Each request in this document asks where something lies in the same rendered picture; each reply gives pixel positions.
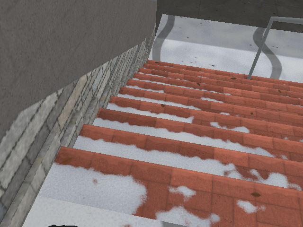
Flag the stairs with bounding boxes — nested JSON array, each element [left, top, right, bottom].
[[73, 60, 303, 191]]

